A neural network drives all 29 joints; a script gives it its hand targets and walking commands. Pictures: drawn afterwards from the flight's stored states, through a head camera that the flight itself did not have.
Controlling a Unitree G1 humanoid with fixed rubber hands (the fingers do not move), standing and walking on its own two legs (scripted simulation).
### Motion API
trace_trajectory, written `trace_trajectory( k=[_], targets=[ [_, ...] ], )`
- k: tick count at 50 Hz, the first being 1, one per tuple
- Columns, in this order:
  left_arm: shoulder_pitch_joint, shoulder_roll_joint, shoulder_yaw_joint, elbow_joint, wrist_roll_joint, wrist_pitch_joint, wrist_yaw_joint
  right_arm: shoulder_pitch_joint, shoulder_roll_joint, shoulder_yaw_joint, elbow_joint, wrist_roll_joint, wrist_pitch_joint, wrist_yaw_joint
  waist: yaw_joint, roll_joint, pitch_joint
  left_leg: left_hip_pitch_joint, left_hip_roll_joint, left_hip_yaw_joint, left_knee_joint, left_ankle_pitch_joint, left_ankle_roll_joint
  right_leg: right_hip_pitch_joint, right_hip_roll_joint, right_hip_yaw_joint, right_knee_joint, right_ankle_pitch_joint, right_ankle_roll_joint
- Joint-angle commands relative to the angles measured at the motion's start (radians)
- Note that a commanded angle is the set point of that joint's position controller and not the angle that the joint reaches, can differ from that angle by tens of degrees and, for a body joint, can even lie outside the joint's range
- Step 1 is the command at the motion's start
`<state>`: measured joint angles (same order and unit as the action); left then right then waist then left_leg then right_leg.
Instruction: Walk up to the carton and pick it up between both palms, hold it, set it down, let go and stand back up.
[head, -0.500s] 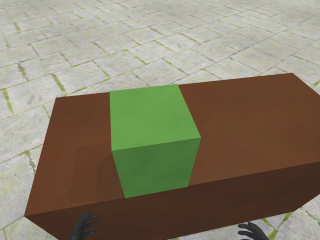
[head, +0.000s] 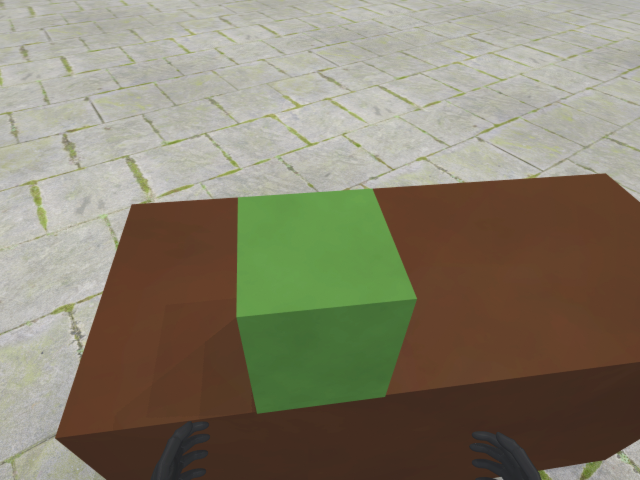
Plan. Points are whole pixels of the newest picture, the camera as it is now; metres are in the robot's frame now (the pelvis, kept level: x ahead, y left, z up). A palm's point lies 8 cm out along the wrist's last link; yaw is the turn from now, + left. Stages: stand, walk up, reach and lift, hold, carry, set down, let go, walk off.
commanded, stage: reach and lift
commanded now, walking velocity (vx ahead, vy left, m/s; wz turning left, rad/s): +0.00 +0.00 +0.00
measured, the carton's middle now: (314, 301) +0.39 +0.03 +0.01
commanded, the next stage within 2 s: none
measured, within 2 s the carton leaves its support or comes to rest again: neither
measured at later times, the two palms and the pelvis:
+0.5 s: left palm (171, 477) +0.17 +0.19 -0.03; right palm (509, 465) +0.18 -0.21 -0.03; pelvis -0.02 -0.01 +0.00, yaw +0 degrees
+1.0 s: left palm (166, 403) +0.23 +0.20 +0.03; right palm (502, 390) +0.25 -0.20 +0.03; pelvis -0.02 -0.01 +0.00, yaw +0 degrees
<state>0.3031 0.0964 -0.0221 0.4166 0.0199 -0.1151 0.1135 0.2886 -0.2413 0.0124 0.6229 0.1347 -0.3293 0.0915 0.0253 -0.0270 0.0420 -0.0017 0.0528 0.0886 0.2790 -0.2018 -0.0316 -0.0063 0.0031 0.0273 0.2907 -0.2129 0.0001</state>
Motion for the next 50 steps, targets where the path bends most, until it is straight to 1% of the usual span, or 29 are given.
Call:
trace_trajectory(
  k=[1, 2, 3, 4, 5, 6, 7, 8, 9, 11, 12, 14, 18, 19, 22, 24, 26, 29, 30, 33, 34, 35, 37, 38, 40, 42, 43, 44, 50],
  targets=[
    [-0.028, 0.041, 0.01, -0.142, 0.004, -0.075, -0.003, -0.005, -0.102, -0.025, -0.114, 0.022, -0.055, -0.013, -0.004, -0.022, -0.038, 0.087, -0.055, -0.016, 0.016, 0.308, -0.009, -0.09, 0.022, 0.005, -0.029, 0.367, -0.024],
    [-0.044, 0.056, 0.02, -0.169, 0.003, -0.086, -0.004, -0.03, -0.1, -0.021, -0.155, 0.023, -0.067, -0.016, 0.007, -0.025, -0.063, 0.085, -0.06, -0.01, 0.021, 0.311, -0.009, -0.085, 0.022, 0.001, -0.029, 0.362, -0.019],
    [-0.057, 0.059, 0.012, -0.19, -0.015, -0.106, -0.001, -0.039, -0.107, -0.025, -0.175, 0.027, -0.079, -0.017, 0.004, -0.028, -0.087, 0.075, -0.058, -0.012, 0.024, 0.293, -0.009, -0.089, 0.023, 0.001, -0.024, 0.339, -0.02],
    [-0.022, 0.043, 0.011, -0.146, -0.015, -0.113, 0.0, -0.019, -0.09, -0.015, -0.16, 0.028, -0.079, -0.015, 0.01, -0.03, -0.06, 0.073, -0.056, -0.01, 0.018, 0.283, -0.006, -0.088, 0.025, 0.003, -0.029, 0.305, -0.025],
    [-0.049, 0.048, 0.007, -0.17, -0.017, -0.127, 0.0, -0.028, -0.085, -0.02, -0.169, 0.035, -0.087, -0.015, 0.012, -0.006, -0.069, 0.06, -0.056, -0.009, 0.021, 0.28, -0.012, -0.1, 0.02, 0.005, -0.028, 0.281, -0.027],
    [-0.014, 0.039, 0.01, -0.141, -0.004, -0.134, 0.003, 0.002, -0.075, -0.011, -0.132, 0.033, -0.088, -0.016, 0.011, -0.001, -0.036, 0.053, -0.054, -0.006, 0.017, 0.28, -0.012, -0.096, 0.022, 0.009, -0.03, 0.262, -0.031],
    [-0.054, 0.058, 0.018, -0.18, -0.011, -0.146, 0.006, -0.044, -0.082, -0.018, -0.179, 0.037, -0.1, -0.018, 0.023, 0.008, -0.081, 0.055, -0.056, -0.004, 0.026, 0.278, -0.011, -0.096, 0.022, 0.006, -0.024, 0.257, -0.032],
    [-0.036, 0.048, 0.012, -0.146, -0.018, -0.15, 0.006, -0.031, -0.077, -0.013, -0.162, 0.034, -0.103, -0.019, 0.014, -0.004, -0.043, 0.055, -0.053, -0.004, 0.027, 0.268, -0.013, -0.106, 0.026, 0.003, -0.023, 0.252, -0.031],
    [-0.077, 0.05, 0.011, -0.161, -0.04, -0.165, 0.003, -0.074, -0.076, -0.02, -0.196, 0.039, -0.115, -0.019, 0.018, -0.016, -0.074, 0.044, -0.054, -0.004, 0.029, 0.242, -0.009, -0.105, 0.026, 0.0, -0.026, 0.215, -0.029],
    [-0.108, 0.058, 0.002, -0.168, -0.046, -0.191, 0.013, -0.101, -0.065, -0.017, -0.21, 0.046, -0.122, -0.016, 0.027, 0.004, -0.058, 0.026, -0.053, -0.005, 0.027, 0.201, -0.009, -0.138, 0.02, 0.004, -0.026, 0.142, -0.036],
    [-0.097, 0.045, -0.003, -0.125, -0.051, -0.191, 0.015, -0.089, -0.064, -0.016, -0.172, 0.042, -0.113, -0.016, 0.018, 0.0, -0.026, 0.021, -0.05, -0.007, 0.023, 0.182, -0.009, -0.15, 0.02, 0.004, -0.03, 0.118, -0.034],
    [-0.147, 0.052, -0.017, -0.152, -0.073, -0.206, 0.024, -0.144, -0.066, -0.035, -0.198, 0.032, -0.12, -0.018, 0.019, -0.014, -0.057, -0.005, -0.046, -0.005, 0.026, 0.126, -0.001, -0.165, 0.019, 0.005, -0.023, 0.057, -0.036],
    [-0.139, 0.03, -0.019, -0.136, -0.061, -0.224, 0.041, -0.152, -0.055, -0.012, -0.158, 0.061, -0.12, -0.009, 0.028, 0.01, -0.079, 0.024, -0.044, -0.012, 0.033, 0.148, -0.007, -0.173, 0.024, 0.005, -0.013, 0.063, -0.041],
    [-0.197, 0.048, -0.019, -0.163, -0.075, -0.233, 0.045, -0.209, -0.061, -0.019, -0.184, 0.066, -0.128, -0.009, 0.039, 0.011, -0.102, 0.009, -0.047, -0.011, 0.036, 0.133, -0.004, -0.186, 0.024, 0.006, -0.011, 0.047, -0.038],
    [-0.159, 0.022, -0.016, -0.086, -0.065, -0.231, 0.032, -0.195, -0.049, -0.003, -0.13, 0.06, -0.131, -0.018, 0.017, -0.037, -0.076, 0.003, -0.05, -0.013, 0.046, 0.162, 0.001, -0.169, 0.021, 0.009, -0.008, 0.102, -0.027],
    [-0.215, 0.038, -0.004, -0.107, -0.068, -0.222, 0.034, -0.257, -0.066, -0.006, -0.134, 0.065, -0.123, -0.028, 0.022, -0.032, -0.105, 0.006, -0.049, -0.015, 0.048, 0.153, 0.002, -0.167, 0.02, 0.011, -0.003, 0.1, -0.03],
    [-0.275, 0.052, -0.004, -0.164, -0.091, -0.211, 0.042, -0.316, -0.076, -0.002, -0.202, 0.071, -0.118, -0.036, 0.029, -0.029, -0.147, -0.017, -0.053, -0.011, 0.047, 0.15, 0.005, -0.157, 0.019, 0.014, 0.004, 0.097, -0.028],
    [-0.26, 0.02, -0.011, -0.186, -0.085, -0.147, 0.058, -0.32, -0.082, -0.001, -0.201, 0.081, -0.064, -0.035, 0.027, -0.015, -0.109, 0.01, -0.047, -0.017, 0.034, 0.149, -0.001, -0.171, 0.025, 0.006, -0.006, 0.08, -0.032],
    [-0.259, 0.008, -0.011, -0.196, -0.072, -0.118, 0.059, -0.312, -0.077, 0.001, -0.189, 0.092, -0.041, -0.034, 0.03, 0.008, -0.097, 0.017, -0.046, -0.021, 0.028, 0.168, -0.005, -0.177, 0.023, 0.008, -0.013, 0.091, -0.037],
    [-0.264, 0.007, 0.011, -0.246, -0.051, -0.039, 0.053, -0.312, -0.088, 0.007, -0.232, 0.092, 0.011, -0.045, 0.028, -0.01, -0.122, 0.037, -0.057, -0.018, 0.023, 0.203, -0.003, -0.149, 0.027, 0.01, -0.022, 0.148, -0.027],
    [-0.318, 0.029, 0.02, -0.314, -0.062, -0.022, 0.054, -0.372, -0.104, -0.007, -0.301, 0.093, 0.018, -0.051, 0.037, -0.022, -0.177, 0.033, -0.057, -0.016, 0.023, 0.215, 0.0, -0.135, 0.029, 0.009, -0.014, 0.17, -0.021],
    [-0.278, 0.011, 0.021, -0.321, -0.058, -0.001, 0.055, -0.335, -0.099, -0.005, -0.288, 0.098, 0.031, -0.054, 0.022, -0.027, -0.164, 0.046, -0.058, -0.019, 0.025, 0.231, 0.0, -0.131, 0.028, 0.009, -0.011, 0.216, -0.017],
    [-0.324, 0.005, 0.011, -0.378, -0.065, 0.038, 0.051, -0.374, -0.101, -0.004, -0.324, 0.113, 0.059, -0.056, 0.017, -0.003, -0.198, 0.059, -0.058, -0.022, 0.026, 0.264, -0.005, -0.117, 0.028, 0.009, -0.009, 0.264, -0.02],
    [-0.31, -0.005, 0.01, -0.359, -0.065, 0.061, 0.044, -0.369, -0.097, -0.005, -0.335, 0.108, 0.076, -0.058, 0.006, -0.027, -0.181, 0.058, -0.06, -0.025, 0.019, 0.251, 0.0, -0.117, 0.028, 0.011, -0.016, 0.268, -0.014],
    [-0.335, 0.003, 0.03, -0.392, -0.052, 0.104, 0.04, -0.395, -0.107, -0.006, -0.374, 0.105, 0.108, -0.064, 0.019, -0.033, -0.169, 0.065, -0.06, -0.028, 0.01, 0.252, 0.002, -0.126, 0.034, -0.001, -0.021, 0.271, -0.009],
    [-0.314, -0.009, 0.049, -0.424, -0.034, 0.149, 0.039, -0.364, -0.102, 0.0, -0.369, 0.12, 0.138, -0.066, 0.03, -0.001, -0.171, 0.084, -0.061, -0.028, 0.004, 0.268, 0.003, -0.116, 0.034, 0.005, -0.024, 0.275, -0.015],
    [-0.29, 0.002, 0.074, -0.468, -0.026, 0.149, 0.035, -0.335, -0.098, 0.026, -0.436, 0.166, 0.125, -0.075, 0.033, -0.018, -0.206, 0.099, -0.064, -0.023, 0.036, 0.405, -0.004, -0.061, 0.048, 0.013, -0.008, 0.369, -0.029],
    [-0.305, -0.003, 0.077, -0.472, -0.024, 0.16, 0.023, -0.357, -0.118, 0.024, -0.413, 0.168, 0.13, -0.085, 0.023, 0.015, -0.199, 0.099, -0.072, -0.025, 0.042, 0.433, -0.012, -0.061, 0.045, 0.015, -0.011, 0.402, -0.028],
    [-0.418, -0.001, 0.085, -0.55, -0.048, 0.255, 0.011, -0.49, -0.134, -0.005, -0.496, 0.164, 0.193, -0.107, 0.026, 0.013, -0.2, 0.134, -0.06, -0.024, 0.03, 0.355, -0.004, -0.152, 0.056, -0.003, -0.041, 0.252, -0.038]
  ],
)
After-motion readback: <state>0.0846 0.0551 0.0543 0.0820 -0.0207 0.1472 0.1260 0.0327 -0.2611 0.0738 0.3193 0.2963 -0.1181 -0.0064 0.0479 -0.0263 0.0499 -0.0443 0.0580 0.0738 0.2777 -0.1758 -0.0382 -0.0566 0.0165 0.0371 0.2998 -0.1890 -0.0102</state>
